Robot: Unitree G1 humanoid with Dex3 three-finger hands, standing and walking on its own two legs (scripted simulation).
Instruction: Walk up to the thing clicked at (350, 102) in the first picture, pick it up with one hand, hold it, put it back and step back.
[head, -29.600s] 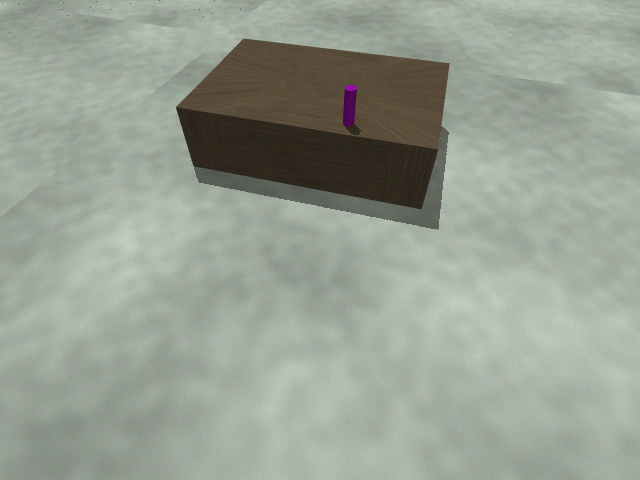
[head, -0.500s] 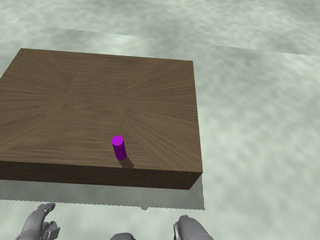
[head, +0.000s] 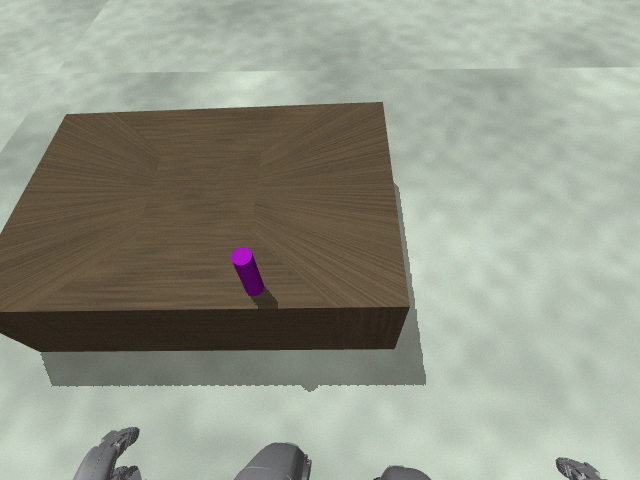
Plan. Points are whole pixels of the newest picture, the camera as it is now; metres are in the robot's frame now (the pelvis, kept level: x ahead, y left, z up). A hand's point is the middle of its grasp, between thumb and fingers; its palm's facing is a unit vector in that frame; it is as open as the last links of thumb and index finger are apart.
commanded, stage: step back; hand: left
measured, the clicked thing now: (248, 272) +0.55 +0.22 -0.35
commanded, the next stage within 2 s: none
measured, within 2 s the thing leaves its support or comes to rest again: neither
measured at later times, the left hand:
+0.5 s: hand out of the picture -0.06 +0.25 -0.16, palm faces -0.04 -0.92 -0.40, open 7.4 cm
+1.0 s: hand out of the picture -0.17 +0.23 -0.15, palm faces +0.06 -0.91 -0.41, open 7.4 cm
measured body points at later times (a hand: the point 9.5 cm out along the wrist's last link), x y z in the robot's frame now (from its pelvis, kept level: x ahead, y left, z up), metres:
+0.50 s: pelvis -0.14 -0.03 -0.01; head -0.07 -0.02 +0.43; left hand -0.06 +0.30 -0.13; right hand +0.00 -0.34 -0.11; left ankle -0.05 +0.12 -0.73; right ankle -0.17 -0.16 -0.72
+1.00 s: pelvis -0.29 -0.05 -0.01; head -0.23 -0.04 +0.44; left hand -0.17 +0.28 -0.12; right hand -0.19 -0.35 -0.13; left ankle -0.28 +0.07 -0.73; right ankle -0.25 -0.17 -0.67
